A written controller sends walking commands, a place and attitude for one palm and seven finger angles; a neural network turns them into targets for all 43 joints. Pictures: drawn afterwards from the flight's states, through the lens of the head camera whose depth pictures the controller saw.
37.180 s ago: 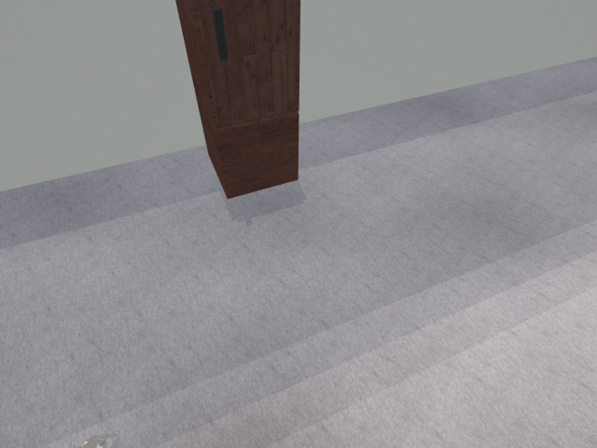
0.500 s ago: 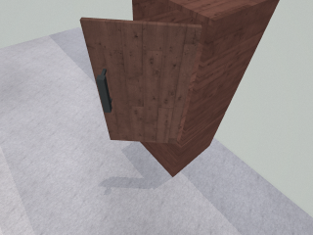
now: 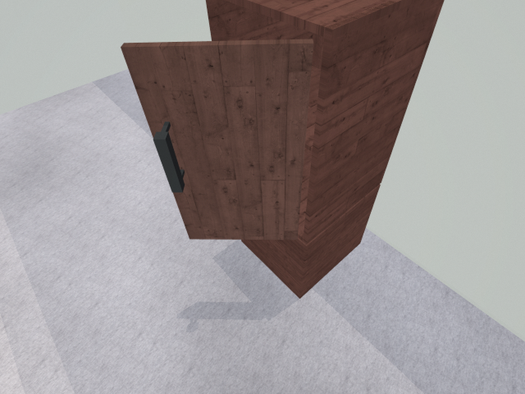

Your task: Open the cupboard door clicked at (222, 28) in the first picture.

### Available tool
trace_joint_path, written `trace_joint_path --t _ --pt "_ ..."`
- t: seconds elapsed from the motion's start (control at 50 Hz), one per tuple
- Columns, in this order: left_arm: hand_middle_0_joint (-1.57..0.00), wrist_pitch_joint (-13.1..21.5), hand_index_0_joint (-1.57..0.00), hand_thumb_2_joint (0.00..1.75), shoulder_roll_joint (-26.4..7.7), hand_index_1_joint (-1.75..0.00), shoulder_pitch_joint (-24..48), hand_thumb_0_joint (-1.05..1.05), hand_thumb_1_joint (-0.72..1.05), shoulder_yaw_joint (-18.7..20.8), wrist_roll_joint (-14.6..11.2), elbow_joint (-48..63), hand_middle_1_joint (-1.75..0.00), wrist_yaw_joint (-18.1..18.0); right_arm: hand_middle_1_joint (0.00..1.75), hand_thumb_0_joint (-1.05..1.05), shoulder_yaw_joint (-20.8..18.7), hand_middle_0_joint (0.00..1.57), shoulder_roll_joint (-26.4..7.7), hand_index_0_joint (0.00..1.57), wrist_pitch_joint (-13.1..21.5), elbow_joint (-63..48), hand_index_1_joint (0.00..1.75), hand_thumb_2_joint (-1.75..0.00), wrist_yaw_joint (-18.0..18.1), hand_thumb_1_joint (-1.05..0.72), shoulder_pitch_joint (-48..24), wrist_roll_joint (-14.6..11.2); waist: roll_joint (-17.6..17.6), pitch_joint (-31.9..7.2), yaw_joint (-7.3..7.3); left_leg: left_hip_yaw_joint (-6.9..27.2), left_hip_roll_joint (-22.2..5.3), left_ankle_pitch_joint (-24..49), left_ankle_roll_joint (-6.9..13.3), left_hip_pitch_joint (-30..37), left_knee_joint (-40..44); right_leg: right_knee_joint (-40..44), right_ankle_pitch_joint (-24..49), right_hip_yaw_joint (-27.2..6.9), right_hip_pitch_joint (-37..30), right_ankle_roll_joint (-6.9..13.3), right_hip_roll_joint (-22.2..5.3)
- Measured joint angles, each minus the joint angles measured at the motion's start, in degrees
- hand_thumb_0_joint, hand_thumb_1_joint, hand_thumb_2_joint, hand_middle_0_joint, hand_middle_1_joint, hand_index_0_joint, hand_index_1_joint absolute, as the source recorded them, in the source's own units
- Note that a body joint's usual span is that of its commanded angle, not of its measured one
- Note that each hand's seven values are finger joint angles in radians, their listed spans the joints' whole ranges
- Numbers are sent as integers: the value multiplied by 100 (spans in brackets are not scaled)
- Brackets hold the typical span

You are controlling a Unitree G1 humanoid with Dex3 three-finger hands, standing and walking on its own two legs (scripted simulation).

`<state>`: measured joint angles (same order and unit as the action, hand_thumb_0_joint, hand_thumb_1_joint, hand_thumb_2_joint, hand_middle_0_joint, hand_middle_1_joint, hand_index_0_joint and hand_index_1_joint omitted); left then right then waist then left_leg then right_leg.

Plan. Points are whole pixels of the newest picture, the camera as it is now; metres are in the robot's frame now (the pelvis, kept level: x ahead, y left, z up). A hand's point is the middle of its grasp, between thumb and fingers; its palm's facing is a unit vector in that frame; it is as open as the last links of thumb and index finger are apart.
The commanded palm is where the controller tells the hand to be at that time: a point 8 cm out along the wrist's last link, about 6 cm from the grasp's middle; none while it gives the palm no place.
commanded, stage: look again from close up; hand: left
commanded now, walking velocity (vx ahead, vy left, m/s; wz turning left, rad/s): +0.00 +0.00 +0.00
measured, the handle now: (172, 157) +0.58 +0.24 +0.02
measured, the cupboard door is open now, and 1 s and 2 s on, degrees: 47 47 47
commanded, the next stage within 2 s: shuffle to correct the standing spot in 0.06 s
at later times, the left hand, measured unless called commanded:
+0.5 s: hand out of the picture +0.01 +0.17 -0.19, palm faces +0.07 -0.98 -0.18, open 7.4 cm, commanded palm none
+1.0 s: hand out of the picture +0.07 +0.18 -0.18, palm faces +0.01 -0.97 -0.23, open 7.4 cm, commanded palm none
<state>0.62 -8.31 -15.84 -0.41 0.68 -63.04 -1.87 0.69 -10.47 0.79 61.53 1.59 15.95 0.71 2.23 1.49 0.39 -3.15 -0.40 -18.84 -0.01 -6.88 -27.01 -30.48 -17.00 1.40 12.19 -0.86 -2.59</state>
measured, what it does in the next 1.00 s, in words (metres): stands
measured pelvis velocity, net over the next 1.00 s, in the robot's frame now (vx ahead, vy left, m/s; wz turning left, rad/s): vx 0.01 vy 0.00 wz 0.00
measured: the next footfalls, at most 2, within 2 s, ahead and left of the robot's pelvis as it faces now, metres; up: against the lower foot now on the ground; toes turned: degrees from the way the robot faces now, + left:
none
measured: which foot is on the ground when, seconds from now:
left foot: down 0.00-1.00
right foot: down 0.00-1.00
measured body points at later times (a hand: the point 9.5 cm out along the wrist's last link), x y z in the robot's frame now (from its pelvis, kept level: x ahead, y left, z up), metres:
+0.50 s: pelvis +0.03 +0.00 -0.01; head +0.05 +0.01 +0.44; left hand +0.01 +0.22 -0.17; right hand +0.00 -0.22 -0.16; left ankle -0.05 +0.12 -0.74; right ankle -0.01 -0.12 -0.73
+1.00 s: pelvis +0.01 +0.00 -0.01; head +0.03 +0.00 +0.44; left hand +0.07 +0.23 -0.16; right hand +0.06 -0.24 -0.16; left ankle -0.01 +0.11 -0.74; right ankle -0.01 -0.12 -0.74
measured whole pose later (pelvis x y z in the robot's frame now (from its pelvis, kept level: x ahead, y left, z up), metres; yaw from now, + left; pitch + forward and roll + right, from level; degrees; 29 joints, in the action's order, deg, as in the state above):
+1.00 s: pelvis +0.01 +0.00 -0.01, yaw +0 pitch -1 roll -1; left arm 1.3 -9.4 -12.2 0.5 0.8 -56.5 -3.3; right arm -2.1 -11.1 0.0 56.1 1.2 12.1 0.3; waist 1.1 3.5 -0.8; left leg -1.7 -1.6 -19.2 0.5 -14.0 -35.3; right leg -34.1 -19.3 3.4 14.0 -0.6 -1.4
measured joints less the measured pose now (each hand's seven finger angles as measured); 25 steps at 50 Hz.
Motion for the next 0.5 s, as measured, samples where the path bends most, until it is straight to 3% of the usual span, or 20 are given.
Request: trace_joint_path --t 0.24,0.36,0.44,0.5 --pt "-20 17 -20 90 4 -30 40 0 91 35 11 -26 -30 17 30 0 22 19 126 20 -29 260 30 -90 -16 -91 104 5 -59 101 -6 53 -130 35 -130 -49 22 3 4 65 49 137 125" --pt "-20 14 -20 90 58 -30 -129 0 91 131 46 78 -30 62 30 0 -35 19 90 20 -103 253 30 -90 -72 -91 291 37 -40 47 19 147 -211 -345 25 -299 -555 -201 -214 169 93 158 186" --pt "-20 -23 -20 90 34 -30 -260 0 90 213 59 82 -30 67 30 0 -56 19 122 20 -16 237 30 -90 -59 -91 388 39 -241 35 62 72 -111 -428 -92 -195 -510 -369 -385 98 106 86 72" --pt "-20 -90 -20 90 14 -30 -235 0 90 215 52 32 -30 40 30 0 -44 19 161 20 87 203 30 -90 6 -91 450 34 -299 75 76 -2 -40 -501 5 -93 -478 -545 -502 70 123 145 -3"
